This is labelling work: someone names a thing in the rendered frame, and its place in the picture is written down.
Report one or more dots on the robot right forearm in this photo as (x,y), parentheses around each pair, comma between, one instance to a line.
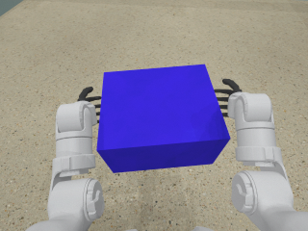
(254,125)

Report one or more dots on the left robot hand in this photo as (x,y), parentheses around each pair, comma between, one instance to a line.
(82,97)

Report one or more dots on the right robot upper arm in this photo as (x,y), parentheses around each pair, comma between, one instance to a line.
(267,200)

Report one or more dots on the right robot hand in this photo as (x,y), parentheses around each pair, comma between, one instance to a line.
(233,86)

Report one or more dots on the robot left forearm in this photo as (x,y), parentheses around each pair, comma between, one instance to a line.
(73,136)

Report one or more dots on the carton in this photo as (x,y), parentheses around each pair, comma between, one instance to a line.
(162,117)

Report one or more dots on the left robot upper arm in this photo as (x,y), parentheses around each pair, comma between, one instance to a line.
(73,206)

